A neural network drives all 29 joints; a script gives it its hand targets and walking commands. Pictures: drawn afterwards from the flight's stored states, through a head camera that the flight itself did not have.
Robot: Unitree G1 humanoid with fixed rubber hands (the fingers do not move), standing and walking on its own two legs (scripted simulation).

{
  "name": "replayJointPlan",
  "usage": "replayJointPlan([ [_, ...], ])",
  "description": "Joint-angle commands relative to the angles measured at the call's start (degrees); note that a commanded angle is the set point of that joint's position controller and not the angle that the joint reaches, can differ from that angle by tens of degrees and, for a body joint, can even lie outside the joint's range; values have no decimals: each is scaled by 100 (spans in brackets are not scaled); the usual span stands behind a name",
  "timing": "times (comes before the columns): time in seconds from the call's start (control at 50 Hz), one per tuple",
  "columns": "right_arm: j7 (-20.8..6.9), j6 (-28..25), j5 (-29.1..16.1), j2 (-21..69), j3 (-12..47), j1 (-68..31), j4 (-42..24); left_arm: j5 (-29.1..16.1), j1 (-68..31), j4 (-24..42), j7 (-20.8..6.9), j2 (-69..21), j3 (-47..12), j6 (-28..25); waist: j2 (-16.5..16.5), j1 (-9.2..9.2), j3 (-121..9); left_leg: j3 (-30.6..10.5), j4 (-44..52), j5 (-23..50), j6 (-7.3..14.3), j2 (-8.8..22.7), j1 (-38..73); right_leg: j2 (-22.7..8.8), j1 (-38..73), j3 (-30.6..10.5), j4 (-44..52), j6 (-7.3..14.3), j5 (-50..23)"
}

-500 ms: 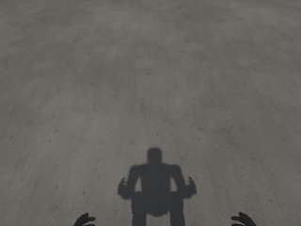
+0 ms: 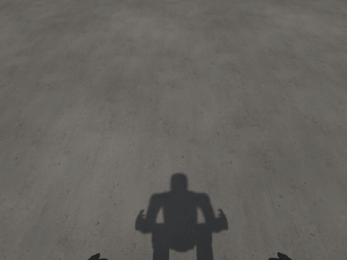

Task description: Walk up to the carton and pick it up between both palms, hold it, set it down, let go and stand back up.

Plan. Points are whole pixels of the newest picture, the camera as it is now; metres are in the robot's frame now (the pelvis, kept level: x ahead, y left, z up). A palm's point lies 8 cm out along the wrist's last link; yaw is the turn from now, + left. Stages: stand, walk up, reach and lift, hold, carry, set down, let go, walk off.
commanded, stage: stand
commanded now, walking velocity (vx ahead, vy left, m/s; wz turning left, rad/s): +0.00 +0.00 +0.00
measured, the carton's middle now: out of the picture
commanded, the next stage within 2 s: walk up in 1.94 s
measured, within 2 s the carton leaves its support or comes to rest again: neither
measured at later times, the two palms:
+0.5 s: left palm out of the picture +0.08 +0.24 -0.11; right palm out of the picture +0.09 -0.24 -0.11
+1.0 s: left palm out of the picture +0.07 +0.24 -0.11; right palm out of the picture +0.08 -0.25 -0.11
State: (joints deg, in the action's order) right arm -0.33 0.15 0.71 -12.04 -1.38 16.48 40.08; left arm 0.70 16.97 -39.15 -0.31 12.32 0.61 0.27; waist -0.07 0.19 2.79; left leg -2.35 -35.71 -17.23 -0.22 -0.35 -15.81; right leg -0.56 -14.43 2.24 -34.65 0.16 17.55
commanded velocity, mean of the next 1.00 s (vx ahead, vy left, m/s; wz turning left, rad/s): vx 0.00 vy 0.00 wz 0.00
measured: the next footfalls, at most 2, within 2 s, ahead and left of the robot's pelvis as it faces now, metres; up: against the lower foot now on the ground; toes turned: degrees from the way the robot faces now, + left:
none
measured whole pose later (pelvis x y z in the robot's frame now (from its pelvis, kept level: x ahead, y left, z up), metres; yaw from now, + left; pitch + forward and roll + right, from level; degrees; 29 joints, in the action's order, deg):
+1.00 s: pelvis +0.00 -0.01 +0.00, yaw +1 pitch -2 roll +0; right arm 0.2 0.2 0.5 -12.5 -0.6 17.5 44.1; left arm 0.3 17.9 -43.7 0.1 12.8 0.1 0.3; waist -0.2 0.3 2.5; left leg -3.4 -33.0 -15.9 -0.7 -0.4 -14.7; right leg -0.5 -13.0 3.3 -32.1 0.6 16.7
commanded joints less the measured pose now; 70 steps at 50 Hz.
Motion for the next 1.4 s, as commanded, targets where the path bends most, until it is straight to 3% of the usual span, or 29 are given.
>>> replayJointPlan([
  [0.0, 46, -180, -7, -820, -238, -82, -665, -4, -55, 570, 42, 828, 250, -180, -55, 4, -201, -533, 874, 447, 196, 408, -101, -460, -38, -624, 812, 208, -320],
  [1.38, 149, -141, -31, -880, -106, 178, 213, -58, 215, -284, 124, 929, 166, -144, -43, 17, -32, -565, 1098, 790, 103, 385, 101, -515, 125, -580, 1209, 195, -464],
])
